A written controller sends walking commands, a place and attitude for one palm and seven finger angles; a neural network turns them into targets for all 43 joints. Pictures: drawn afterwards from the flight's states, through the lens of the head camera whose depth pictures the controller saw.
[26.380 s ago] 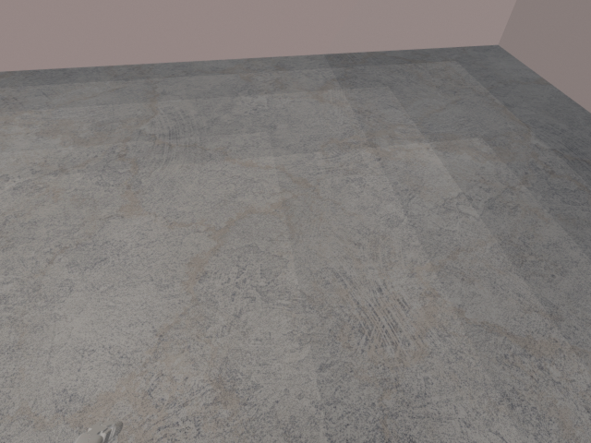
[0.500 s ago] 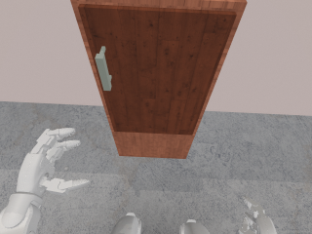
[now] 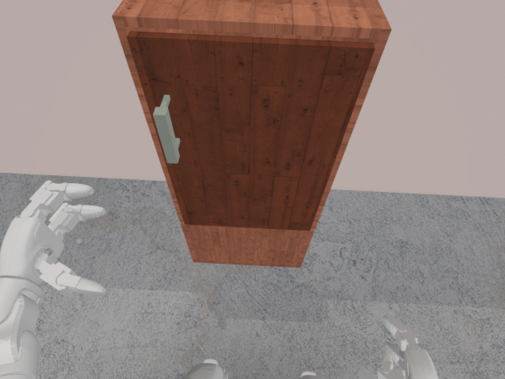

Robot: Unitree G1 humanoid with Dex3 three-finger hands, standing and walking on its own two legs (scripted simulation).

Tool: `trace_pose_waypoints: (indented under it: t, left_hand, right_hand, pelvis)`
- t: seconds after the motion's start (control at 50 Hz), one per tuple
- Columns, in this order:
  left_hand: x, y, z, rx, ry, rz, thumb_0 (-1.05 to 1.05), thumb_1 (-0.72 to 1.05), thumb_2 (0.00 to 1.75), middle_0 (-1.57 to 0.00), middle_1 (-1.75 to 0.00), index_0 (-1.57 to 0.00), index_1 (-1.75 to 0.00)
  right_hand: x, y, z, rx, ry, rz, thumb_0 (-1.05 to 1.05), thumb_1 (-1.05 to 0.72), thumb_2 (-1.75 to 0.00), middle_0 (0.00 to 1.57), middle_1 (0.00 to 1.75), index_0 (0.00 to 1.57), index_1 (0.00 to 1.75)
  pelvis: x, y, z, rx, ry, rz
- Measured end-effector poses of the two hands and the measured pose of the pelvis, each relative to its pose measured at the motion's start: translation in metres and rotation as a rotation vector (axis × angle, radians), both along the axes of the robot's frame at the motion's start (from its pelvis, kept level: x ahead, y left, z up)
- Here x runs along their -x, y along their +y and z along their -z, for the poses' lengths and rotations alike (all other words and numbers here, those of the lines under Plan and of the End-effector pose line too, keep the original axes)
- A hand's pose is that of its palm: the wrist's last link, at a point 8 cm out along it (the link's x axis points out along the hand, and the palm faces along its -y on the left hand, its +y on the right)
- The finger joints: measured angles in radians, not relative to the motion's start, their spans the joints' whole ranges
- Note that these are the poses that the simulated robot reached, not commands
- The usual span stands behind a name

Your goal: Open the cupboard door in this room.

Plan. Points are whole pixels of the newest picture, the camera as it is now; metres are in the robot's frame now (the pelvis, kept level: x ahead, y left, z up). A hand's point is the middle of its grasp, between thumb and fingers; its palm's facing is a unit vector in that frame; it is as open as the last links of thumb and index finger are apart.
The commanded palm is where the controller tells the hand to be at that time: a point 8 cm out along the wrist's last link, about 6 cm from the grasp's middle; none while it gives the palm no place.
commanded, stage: raise the hand with hooked fingers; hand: left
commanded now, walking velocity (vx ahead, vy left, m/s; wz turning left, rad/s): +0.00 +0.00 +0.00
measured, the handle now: (169, 130) +0.54 +0.21 +0.05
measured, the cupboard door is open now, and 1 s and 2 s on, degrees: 0 0 0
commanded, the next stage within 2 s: move the hooked fingers beside the handle in 0.56 s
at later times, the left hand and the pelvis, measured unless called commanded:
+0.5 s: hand (87, 235) +0.29 +0.26 +0.08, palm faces +0.04 -1.00 -0.04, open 14.0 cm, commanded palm +0.26 +0.31 +0.07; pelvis +0.00 -0.01 +0.01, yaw -1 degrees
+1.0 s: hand (97, 213) +0.33 +0.26 +0.08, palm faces +0.02 -1.00 -0.02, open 14.0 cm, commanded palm +0.31 +0.31 +0.07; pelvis -0.01 +0.00 +0.00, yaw +0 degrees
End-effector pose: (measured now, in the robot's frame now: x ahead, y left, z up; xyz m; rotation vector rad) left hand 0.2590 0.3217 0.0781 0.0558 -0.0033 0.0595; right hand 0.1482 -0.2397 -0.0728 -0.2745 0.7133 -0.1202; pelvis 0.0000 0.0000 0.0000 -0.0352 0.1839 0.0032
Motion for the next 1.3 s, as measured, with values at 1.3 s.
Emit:
trace_pose_waypoints:
  t: [1.3]
  left_hand:
    - [-0.095,-0.004,0.004,0.047,0.011,0.033,-0.02,-0.49,0.30,-0.30,-1.20,-0.30,-1.20]
  right_hand:
    - [0.074,-0.026,0.019,0.035,0.243,0.134,0.01,-0.91,-0.90,0.21,0.30,0.21,0.30]
  pelvis:
    - [0.004,-0.001,0.002,-0.010,0.054,0.031]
